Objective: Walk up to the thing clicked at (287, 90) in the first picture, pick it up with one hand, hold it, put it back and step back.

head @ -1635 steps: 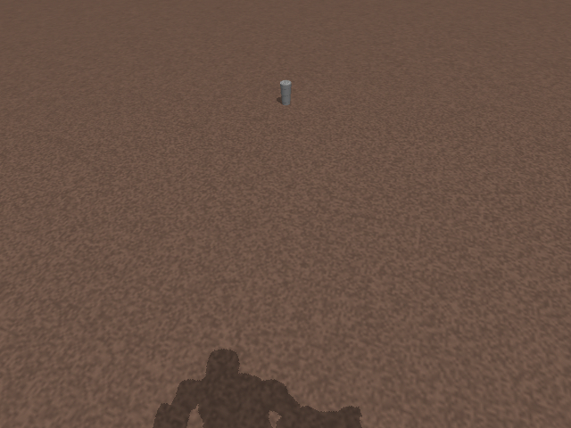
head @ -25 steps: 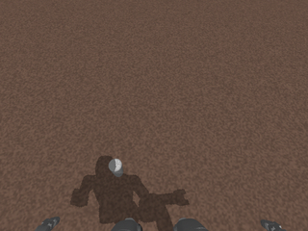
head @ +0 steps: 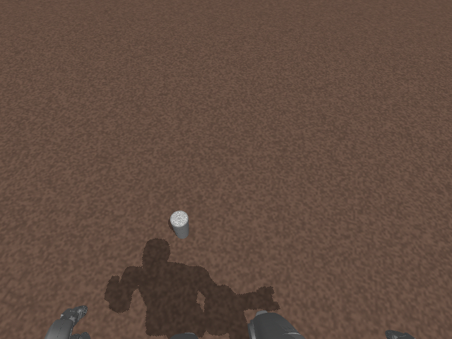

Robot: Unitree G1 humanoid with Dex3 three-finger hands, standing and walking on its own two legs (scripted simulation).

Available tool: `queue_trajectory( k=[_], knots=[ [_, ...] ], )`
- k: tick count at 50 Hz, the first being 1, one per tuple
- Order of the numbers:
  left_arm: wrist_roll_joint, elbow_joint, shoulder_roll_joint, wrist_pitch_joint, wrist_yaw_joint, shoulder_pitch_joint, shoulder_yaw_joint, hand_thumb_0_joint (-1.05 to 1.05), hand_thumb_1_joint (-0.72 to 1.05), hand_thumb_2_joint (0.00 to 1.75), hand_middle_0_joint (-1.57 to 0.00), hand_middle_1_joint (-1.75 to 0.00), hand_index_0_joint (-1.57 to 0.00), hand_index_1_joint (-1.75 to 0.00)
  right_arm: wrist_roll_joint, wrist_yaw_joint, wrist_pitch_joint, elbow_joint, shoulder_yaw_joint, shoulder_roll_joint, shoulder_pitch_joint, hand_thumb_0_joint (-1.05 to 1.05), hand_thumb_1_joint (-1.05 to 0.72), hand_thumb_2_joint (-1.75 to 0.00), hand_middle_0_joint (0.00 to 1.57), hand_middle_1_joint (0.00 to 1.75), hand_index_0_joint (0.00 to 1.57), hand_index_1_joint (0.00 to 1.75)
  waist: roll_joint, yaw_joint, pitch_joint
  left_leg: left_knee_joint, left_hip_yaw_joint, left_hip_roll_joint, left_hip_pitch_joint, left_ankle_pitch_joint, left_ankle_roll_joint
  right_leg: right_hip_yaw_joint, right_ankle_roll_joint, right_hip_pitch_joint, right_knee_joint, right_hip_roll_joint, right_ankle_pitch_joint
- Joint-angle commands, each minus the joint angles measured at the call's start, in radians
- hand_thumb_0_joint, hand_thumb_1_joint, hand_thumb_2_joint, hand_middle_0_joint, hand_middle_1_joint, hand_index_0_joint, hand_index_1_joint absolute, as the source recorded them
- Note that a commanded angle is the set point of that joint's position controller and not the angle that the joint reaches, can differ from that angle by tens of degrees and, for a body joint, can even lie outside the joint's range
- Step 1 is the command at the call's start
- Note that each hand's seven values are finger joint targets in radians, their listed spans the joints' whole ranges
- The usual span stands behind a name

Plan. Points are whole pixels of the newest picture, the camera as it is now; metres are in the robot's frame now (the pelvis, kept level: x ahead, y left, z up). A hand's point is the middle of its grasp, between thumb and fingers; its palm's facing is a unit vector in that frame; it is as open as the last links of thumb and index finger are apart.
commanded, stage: step back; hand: left
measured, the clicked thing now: (180, 226) +0.61 +0.19 -0.68
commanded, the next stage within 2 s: none
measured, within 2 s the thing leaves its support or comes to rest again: neither
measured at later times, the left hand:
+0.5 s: hand out of the picture -0.06 +0.23 -0.14, palm faces -0.03 -0.91 -0.42, open 7.4 cm
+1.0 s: hand out of the picture -0.27 +0.20 -0.15, palm faces -0.05 -0.91 -0.41, open 7.4 cm
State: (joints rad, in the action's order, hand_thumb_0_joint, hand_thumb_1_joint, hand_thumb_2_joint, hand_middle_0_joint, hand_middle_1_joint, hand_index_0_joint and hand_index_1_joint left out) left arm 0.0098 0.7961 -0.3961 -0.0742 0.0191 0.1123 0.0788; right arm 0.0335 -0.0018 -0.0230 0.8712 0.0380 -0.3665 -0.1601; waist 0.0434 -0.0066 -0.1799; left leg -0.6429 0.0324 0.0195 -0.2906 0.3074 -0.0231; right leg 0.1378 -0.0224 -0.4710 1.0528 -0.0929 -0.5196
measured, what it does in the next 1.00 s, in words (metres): walks backwards: right foot, then left foot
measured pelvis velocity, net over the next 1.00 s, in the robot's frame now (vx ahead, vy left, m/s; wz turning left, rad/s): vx -0.35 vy -0.07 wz -0.05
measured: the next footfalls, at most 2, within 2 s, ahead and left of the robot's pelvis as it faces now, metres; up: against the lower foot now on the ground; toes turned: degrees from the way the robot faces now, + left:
right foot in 0.26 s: -0.09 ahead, -0.17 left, +0.00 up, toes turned -1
left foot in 0.58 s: -0.16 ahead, +0.08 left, +0.00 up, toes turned -1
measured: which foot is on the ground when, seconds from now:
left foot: down 0.00-0.30, up 0.32-0.56, down 0.58-0.94, up 0.96-1.00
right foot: up 0.00-0.24, down 0.26-0.60, up 0.62-0.90, down 0.92-1.00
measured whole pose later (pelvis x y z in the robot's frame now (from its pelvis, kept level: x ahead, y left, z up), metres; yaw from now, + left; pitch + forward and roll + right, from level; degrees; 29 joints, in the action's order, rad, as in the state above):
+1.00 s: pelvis -0.35 -0.07 -0.01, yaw -3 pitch -3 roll +0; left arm 0.04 0.88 -0.37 -0.04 -0.01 0.20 0.07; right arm 0.02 0.02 -0.07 0.84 0.06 -0.41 -0.10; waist -0.03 0.03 -0.15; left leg -0.87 0.11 0.01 -0.53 0.41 0.01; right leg 0.02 -0.03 -0.26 0.71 -0.03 -0.40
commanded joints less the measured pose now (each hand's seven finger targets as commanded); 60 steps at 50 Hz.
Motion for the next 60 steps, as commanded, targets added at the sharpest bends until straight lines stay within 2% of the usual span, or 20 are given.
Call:
queue_trajectory(
  k=[1,7,12,13,14,15,16,19,25,28,30,31,34,41,45,47,48,52,57,60],
  knots=[
    [0.002,-0.052,-0.187,0.032,0.006,0.085,0.067,0.00,0.90,0.90,-0.20,-0.30,-0.20,-0.30,-0.002,0.036,0.034,-0.101,0.078,-0.262,0.052,0.00,-0.90,-0.90,0.20,0.30,0.20,0.30,-0.174,0.035,0.182,0.203,0.234,-0.283,0.081,-0.487,-0.213,0.052,0.016,-0.025,0.229,0.001,0.013],
    [0.009,-0.070,-0.167,0.037,-0.005,0.084,0.062,0.00,0.90,0.90,-0.20,-0.30,-0.20,-0.30,-0.002,0.038,0.029,-0.132,0.087,-0.277,-0.003,0.00,-0.90,-0.90,0.20,0.30,0.20,0.30,-0.219,-0.014,0.232,0.157,0.217,-0.310,0.188,-0.487,-0.245,-0.009,0.052,0.021,-0.049,0.057,-0.017],
    [0.013,0.024,-0.152,0.048,-0.015,0.251,0.064,0.00,0.90,0.90,-0.20,-0.30,-0.20,-0.30,-0.011,0.030,-0.005,-0.150,0.089,-0.305,0.064,0.00,-0.90,-0.90,0.20,0.30,0.20,0.30,-0.247,0.050,0.283,0.075,0.144,-0.226,-0.012,-0.260,-0.137,-0.158,0.004,0.340,-0.587,0.065,0.245],
    [0.027,0.024,-0.188,0.054,-0.015,0.249,0.074,0.00,0.90,0.90,-0.20,-0.30,-0.20,-0.30,-0.018,0.027,-0.010,-0.150,0.077,-0.266,0.052,0.00,-0.90,-0.90,0.20,0.30,0.20,0.30,-0.160,0.047,0.253,0.006,0.126,-0.161,-0.131,-0.104,-0.079,-0.067,-0.014,0.376,-0.613,0.100,0.239],
    [0.039,0.001,-0.286,0.059,-0.016,0.234,0.101,0.00,0.90,0.90,-0.20,-0.30,-0.20,-0.30,-0.030,0.028,-0.008,-0.174,0.063,-0.202,0.059,0.00,-0.90,-0.90,0.20,0.30,0.20,0.30,0.110,0.051,0.215,-0.198,0.079,0.031,-0.332,0.139,-0.003,0.274,-0.101,0.372,-0.676,0.312,0.223],
    [0.039,-0.047,-0.393,0.054,-0.013,0.140,0.117,0.00,0.90,0.90,-0.20,-0.30,-0.20,-0.30,-0.028,0.047,-0.009,-0.176,0.075,-0.214,0.100,0.00,-0.90,-0.90,0.20,0.30,0.20,0.30,0.273,0.094,0.174,-0.448,0.090,0.079,-0.263,0.319,0.029,0.482,-0.277,0.097,-0.769,0.519,0.219],
    [0.032,-0.071,-0.354,0.060,-0.007,0.064,0.104,0.00,0.90,0.90,-0.20,-0.30,-0.20,-0.30,-0.028,0.045,-0.014,-0.156,0.083,-0.251,0.090,0.00,-0.90,-0.90,0.20,0.30,0.20,0.30,0.193,0.051,0.110,-0.584,0.175,0.048,-0.210,0.280,0.037,0.451,-0.287,-0.033,-0.791,0.528,0.203],
    [0.036,-0.097,-0.249,0.064,0.006,-0.082,0.078,0.00,0.90,0.90,-0.20,-0.30,-0.20,-0.30,-0.040,0.040,-0.004,-0.097,0.072,-0.232,-0.035,0.00,-0.90,-0.90,0.20,0.30,0.20,0.30,0.112,-0.031,0.099,-0.623,0.119,0.089,-0.174,0.157,0.030,0.097,-0.182,0.030,-0.630,0.330,0.432],
    [0.031,-0.076,-0.222,0.050,0.017,0.064,0.066,0.00,0.90,0.90,-0.20,-0.30,-0.20,-0.30,-0.019,0.030,0.013,-0.103,0.056,-0.192,-0.019,0.00,-0.90,-0.90,0.20,0.30,0.20,0.30,0.146,0.056,0.197,-0.109,0.000,0.025,-0.162,0.203,0.027,0.073,-0.164,0.376,-0.502,0.326,0.660],
    [0.011,-0.096,-0.214,0.030,0.011,0.029,0.050,0.00,0.90,0.90,-0.20,-0.30,-0.20,-0.30,-0.009,0.029,0.021,-0.059,0.070,-0.202,-0.110,0.00,-0.90,-0.90,0.20,0.30,0.20,0.30,0.093,0.014,0.252,0.239,-0.020,0.004,0.046,-0.110,0.005,0.038,-0.107,0.303,-0.368,0.289,0.609],
    [-0.004,-0.120,-0.167,0.028,0.013,0.010,0.033,0.00,0.90,0.90,-0.20,-0.30,-0.20,-0.30,-0.002,0.019,0.016,-0.090,0.108,-0.397,-0.040,0.00,-0.90,-0.90,0.20,0.30,0.20,0.30,-0.282,0.007,0.241,0.274,0.464,-0.367,0.071,-0.358,-0.214,-0.138,0.000,0.012,-0.109,0.034,-0.022],
    [0.011,-0.106,-0.201,0.027,0.025,-0.043,0.058,0.00,0.90,0.90,-0.20,-0.30,-0.20,-0.30,0.003,0.019,0.022,-0.095,0.113,-0.407,-0.045,0.00,-0.90,-0.90,0.20,0.30,0.20,0.30,-0.265,-0.042,0.224,0.303,0.589,-0.436,-0.036,-0.398,-0.303,0.001,0.010,0.049,0.095,0.027,-0.155],
    [-0.010,-0.048,-0.184,0.017,0.019,0.053,0.052,0.00,0.90,0.90,-0.20,-0.30,-0.20,-0.30,0.008,0.036,0.023,-0.094,0.078,-0.298,0.052,0.00,-0.90,-0.90,0.20,0.30,0.20,0.30,-0.151,0.049,0.188,0.224,0.266,-0.291,-0.006,-0.442,-0.210,0.067,-0.011,-0.006,0.256,-0.002,-0.018],
    [0.009,-0.032,-0.163,0.041,-0.001,0.053,0.044,0.00,0.90,0.90,-0.20,-0.30,-0.20,-0.30,0.009,0.029,0.002,-0.100,0.080,-0.269,-0.016,0.00,-0.90,-0.90,0.20,0.30,0.20,0.30,-0.232,-0.017,0.221,0.178,0.219,-0.264,0.165,-0.372,-0.218,-0.074,0.049,0.057,-0.187,0.056,-0.013],
    [0.018,0.060,-0.155,0.057,0.000,0.215,0.043,0.00,0.90,0.90,-0.20,-0.30,-0.20,-0.30,-0.013,0.020,-0.028,-0.113,0.074,-0.281,0.057,0.00,-0.90,-0.90,0.20,0.30,0.20,0.30,-0.242,0.056,0.295,0.073,0.149,-0.212,0.047,-0.265,-0.125,-0.157,0.003,0.312,-0.656,0.064,0.231],
    [0.037,0.028,-0.340,0.057,-0.003,0.164,0.094,0.00,0.90,0.90,-0.20,-0.30,-0.20,-0.30,-0.025,0.027,-0.020,-0.155,0.050,-0.174,0.094,0.00,-0.90,-0.90,0.20,0.30,0.20,0.30,0.198,0.079,0.181,-0.204,0.061,0.084,-0.317,0.211,0.006,0.337,-0.151,0.260,-0.743,0.388,0.175],
    [0.043,-0.007,-0.398,0.060,0.001,0.093,0.103,0.00,0.90,0.90,-0.20,-0.30,-0.20,-0.30,-0.018,0.041,-0.025,-0.143,0.071,-0.214,0.104,0.00,-0.90,-0.90,0.20,0.30,0.20,0.30,0.222,0.095,0.132,-0.438,0.140,0.049,-0.254,0.316,0.041,0.502,-0.296,0.044,-0.794,0.556,0.180],
    [0.040,-0.031,-0.234,0.080,0.012,-0.053,0.064,0.00,0.90,0.90,-0.20,-0.30,-0.20,-0.30,-0.023,0.031,-0.015,-0.063,0.065,-0.218,-0.023,0.00,-0.90,-0.90,0.20,0.30,0.20,0.30,0.049,-0.015,0.120,-0.575,0.138,0.085,-0.193,0.122,0.040,0.084,-0.154,0.078,-0.641,0.311,0.287],
    [0.048,0.011,-0.257,0.094,0.004,0.097,0.080,0.00,0.90,0.90,-0.20,-0.30,-0.20,-0.30,0.000,0.013,0.004,-0.062,0.062,-0.220,0.027,0.00,-0.90,-0.90,0.20,0.30,0.20,0.30,0.128,0.090,0.153,-0.239,0.070,0.001,-0.269,0.200,0.052,0.177,-0.166,0.360,-0.690,0.343,-0.123],
    [0.039,0.019,-0.265,0.088,-0.006,0.072,0.075,0.00,0.90,0.90,-0.20,-0.30,-0.20,-0.30,0.001,0.002,0.025,-0.017,0.063,-0.207,-0.005,0.00,-0.90,-0.90,0.20,0.30,0.20,0.30,0.142,0.067,0.147,0.049,-0.012,-0.014,-0.049,0.249,0.025,0.140,-0.165,0.234,-0.697,0.366,-0.081]
  ],
)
